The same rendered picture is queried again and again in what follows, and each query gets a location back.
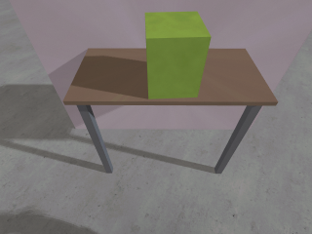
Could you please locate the carton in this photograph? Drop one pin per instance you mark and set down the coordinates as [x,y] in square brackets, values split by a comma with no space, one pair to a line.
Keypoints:
[177,45]

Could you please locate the table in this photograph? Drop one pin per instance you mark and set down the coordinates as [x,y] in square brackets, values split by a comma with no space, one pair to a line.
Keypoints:
[118,76]

